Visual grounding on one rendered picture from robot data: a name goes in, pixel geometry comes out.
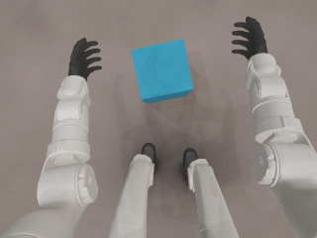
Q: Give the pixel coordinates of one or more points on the right robot shin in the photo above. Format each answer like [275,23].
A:
[200,161]

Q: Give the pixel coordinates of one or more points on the left robot upper arm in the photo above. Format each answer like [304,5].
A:
[63,192]

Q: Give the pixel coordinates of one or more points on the robot left forearm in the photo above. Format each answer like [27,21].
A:
[70,126]

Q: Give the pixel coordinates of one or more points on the robot left hand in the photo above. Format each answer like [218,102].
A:
[79,63]

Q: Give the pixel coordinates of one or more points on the robot left foot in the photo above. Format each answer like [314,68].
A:
[149,150]

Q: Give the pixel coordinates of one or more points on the robot right forearm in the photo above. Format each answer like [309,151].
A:
[271,104]

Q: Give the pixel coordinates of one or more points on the carton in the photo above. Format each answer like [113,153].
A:
[162,71]

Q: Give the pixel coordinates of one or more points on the robot right hand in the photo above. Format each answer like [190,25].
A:
[256,43]

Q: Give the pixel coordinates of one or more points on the right robot upper arm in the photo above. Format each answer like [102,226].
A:
[289,172]

